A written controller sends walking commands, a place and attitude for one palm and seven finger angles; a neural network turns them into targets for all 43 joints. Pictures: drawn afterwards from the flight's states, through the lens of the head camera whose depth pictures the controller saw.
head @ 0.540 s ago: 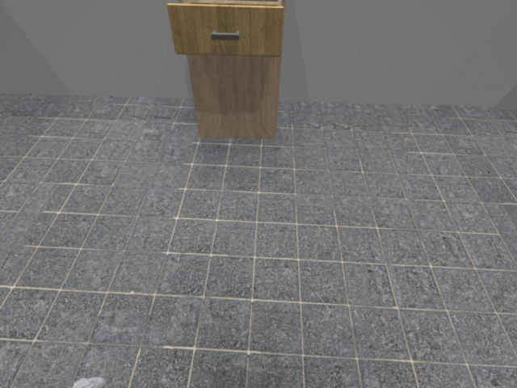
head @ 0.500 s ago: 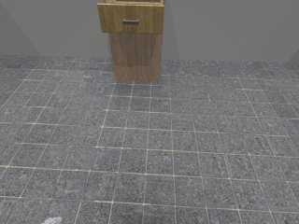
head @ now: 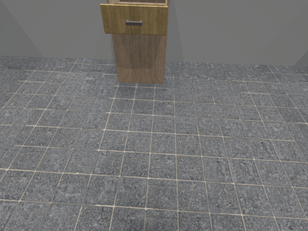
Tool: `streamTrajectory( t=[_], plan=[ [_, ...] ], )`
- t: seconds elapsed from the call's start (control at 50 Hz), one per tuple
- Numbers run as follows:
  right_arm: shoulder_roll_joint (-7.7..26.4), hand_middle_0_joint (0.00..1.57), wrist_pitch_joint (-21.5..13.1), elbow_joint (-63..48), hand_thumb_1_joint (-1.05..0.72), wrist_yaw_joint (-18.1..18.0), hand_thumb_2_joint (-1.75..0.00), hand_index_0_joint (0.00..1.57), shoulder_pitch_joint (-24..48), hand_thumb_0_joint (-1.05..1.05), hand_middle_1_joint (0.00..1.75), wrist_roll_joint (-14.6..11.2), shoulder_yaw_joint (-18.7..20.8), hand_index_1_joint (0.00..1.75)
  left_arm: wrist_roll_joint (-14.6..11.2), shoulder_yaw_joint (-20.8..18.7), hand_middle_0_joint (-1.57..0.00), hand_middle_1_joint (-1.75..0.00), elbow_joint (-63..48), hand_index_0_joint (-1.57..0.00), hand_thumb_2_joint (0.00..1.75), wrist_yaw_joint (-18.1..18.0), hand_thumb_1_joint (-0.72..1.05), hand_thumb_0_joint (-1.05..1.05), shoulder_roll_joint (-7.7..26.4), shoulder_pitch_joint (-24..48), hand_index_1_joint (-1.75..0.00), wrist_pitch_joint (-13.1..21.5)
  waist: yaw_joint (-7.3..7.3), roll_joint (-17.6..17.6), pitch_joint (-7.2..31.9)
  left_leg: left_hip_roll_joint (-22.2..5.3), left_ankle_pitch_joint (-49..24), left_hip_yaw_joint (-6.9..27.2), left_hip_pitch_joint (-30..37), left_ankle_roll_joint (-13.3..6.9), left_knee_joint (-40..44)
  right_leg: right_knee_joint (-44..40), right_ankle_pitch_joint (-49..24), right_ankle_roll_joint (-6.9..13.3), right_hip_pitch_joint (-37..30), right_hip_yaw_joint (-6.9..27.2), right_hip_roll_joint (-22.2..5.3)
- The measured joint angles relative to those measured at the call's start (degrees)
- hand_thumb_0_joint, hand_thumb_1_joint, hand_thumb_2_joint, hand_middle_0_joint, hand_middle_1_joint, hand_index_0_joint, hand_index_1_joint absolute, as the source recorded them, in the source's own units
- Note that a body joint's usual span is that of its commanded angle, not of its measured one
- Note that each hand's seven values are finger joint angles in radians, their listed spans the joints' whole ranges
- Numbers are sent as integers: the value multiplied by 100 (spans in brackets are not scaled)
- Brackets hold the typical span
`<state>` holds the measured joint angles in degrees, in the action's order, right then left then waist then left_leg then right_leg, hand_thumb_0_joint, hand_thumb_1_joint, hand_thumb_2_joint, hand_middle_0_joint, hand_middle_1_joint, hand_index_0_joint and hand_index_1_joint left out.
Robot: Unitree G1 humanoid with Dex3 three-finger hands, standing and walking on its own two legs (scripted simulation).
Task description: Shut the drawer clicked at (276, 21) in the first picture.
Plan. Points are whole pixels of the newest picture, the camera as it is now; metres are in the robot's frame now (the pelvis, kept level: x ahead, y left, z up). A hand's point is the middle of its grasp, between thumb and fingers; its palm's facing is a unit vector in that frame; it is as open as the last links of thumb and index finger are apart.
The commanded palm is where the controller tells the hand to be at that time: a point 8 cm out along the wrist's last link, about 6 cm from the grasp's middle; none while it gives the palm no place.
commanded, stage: stand and wait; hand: left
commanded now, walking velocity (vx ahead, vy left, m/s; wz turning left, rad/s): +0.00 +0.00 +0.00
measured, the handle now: (134, 22) +1.34 +0.22 -0.02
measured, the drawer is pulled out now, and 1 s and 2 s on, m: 0.30 0.30 0.30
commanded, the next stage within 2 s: look at it before walking up in 0.28 s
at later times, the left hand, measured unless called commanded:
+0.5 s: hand out of the picture +0.07 +0.23 -0.15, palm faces -0.03 -0.94 -0.33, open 7.4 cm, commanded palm none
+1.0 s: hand out of the picture +0.07 +0.24 -0.15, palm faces -0.04 -0.94 -0.33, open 7.4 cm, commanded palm none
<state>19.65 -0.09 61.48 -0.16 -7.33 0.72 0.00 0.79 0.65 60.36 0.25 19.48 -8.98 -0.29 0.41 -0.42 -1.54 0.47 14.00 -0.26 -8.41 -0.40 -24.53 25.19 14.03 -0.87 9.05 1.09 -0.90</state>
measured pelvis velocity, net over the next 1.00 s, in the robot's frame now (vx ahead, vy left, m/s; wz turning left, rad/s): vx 0.00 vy -0.01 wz -0.01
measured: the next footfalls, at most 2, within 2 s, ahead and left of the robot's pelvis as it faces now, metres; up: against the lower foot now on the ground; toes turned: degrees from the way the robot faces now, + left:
right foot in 1.70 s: +0.35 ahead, -0.12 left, +0.00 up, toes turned -10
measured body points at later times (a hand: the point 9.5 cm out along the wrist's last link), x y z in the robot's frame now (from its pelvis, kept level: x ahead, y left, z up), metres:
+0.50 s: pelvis -0.01 -0.01 +0.00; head -0.01 -0.01 +0.45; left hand +0.07 +0.28 -0.13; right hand +0.07 -0.30 -0.13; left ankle -0.01 +0.12 -0.74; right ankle +0.00 -0.13 -0.74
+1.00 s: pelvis +0.00 -0.01 +0.00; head +0.00 +0.00 +0.45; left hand +0.07 +0.29 -0.13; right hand +0.07 -0.30 -0.13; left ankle -0.01 +0.12 -0.74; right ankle +0.00 -0.13 -0.74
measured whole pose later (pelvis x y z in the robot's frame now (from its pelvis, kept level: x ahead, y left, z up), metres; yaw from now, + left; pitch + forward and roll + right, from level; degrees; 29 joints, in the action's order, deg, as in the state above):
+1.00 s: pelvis +0.00 -0.01 +0.00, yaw +0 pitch -2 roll +0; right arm 19.2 -0.2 63.9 0.0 -7.0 0.5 -0.3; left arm 0.8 0.8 62.1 0.3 19.3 -8.5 0.4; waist 0.4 -0.3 -1.8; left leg -0.3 12.3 -0.3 -7.5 0.2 -21.6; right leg 22.3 12.3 -0.3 8.2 1.1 -0.2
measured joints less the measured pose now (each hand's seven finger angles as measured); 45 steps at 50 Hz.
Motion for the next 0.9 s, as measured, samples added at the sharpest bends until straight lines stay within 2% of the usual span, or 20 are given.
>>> streamTrajectory(
  t=[0.9],
  plan=[
    [-38,21,-9,235,-90,20,-90,20,12,0,30,-25,-29,29,4,16,-21,-29,166,-20,90,6,90,1,-23,43,-30,61,-11,11,-32,-79,-169,-2,59,71,258,-258,-180,59,-49,1,76]
  ],
)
